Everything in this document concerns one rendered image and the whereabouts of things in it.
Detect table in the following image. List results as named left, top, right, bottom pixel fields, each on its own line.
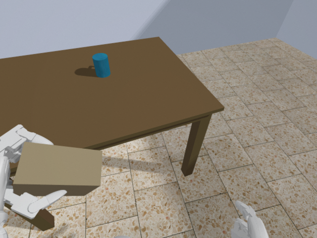
left=0, top=37, right=225, bottom=231

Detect sponge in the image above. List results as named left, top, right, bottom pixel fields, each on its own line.
left=13, top=142, right=103, bottom=196

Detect robot right hand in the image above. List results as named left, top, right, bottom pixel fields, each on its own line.
left=231, top=201, right=269, bottom=238

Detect robot left hand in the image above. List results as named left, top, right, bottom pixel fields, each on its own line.
left=0, top=124, right=67, bottom=219

